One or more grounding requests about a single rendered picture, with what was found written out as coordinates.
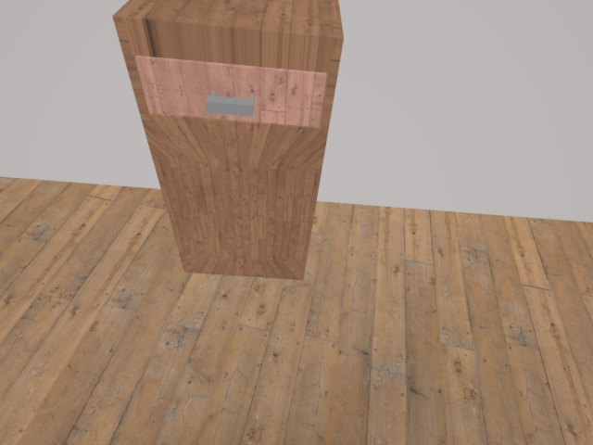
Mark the handle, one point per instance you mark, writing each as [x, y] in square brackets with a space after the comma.
[230, 105]

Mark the cabinet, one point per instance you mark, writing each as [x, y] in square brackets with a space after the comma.
[240, 195]

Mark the drawer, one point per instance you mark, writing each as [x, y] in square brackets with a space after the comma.
[180, 87]

